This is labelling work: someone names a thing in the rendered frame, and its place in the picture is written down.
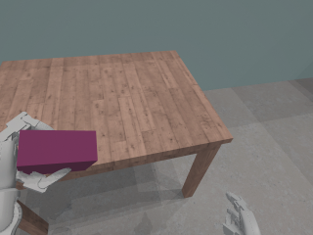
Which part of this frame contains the left robot forearm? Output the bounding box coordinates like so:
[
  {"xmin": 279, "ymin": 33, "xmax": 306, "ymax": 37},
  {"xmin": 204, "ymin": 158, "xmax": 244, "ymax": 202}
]
[{"xmin": 0, "ymin": 188, "xmax": 23, "ymax": 235}]

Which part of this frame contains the robot right hand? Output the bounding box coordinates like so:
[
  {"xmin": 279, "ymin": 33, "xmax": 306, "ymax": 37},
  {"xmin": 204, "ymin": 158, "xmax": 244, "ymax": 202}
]
[{"xmin": 223, "ymin": 191, "xmax": 262, "ymax": 235}]

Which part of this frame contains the robot left hand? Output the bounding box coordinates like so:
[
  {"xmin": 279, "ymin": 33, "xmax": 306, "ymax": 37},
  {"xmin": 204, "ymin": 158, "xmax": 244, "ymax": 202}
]
[{"xmin": 0, "ymin": 112, "xmax": 71, "ymax": 194}]

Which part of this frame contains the table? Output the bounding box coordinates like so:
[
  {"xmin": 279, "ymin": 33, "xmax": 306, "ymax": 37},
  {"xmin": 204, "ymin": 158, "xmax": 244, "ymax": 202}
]
[{"xmin": 0, "ymin": 50, "xmax": 234, "ymax": 235}]

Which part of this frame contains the sponge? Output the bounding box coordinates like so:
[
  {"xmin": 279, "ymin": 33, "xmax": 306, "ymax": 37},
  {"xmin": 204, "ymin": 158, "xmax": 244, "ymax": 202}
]
[{"xmin": 17, "ymin": 129, "xmax": 98, "ymax": 175}]

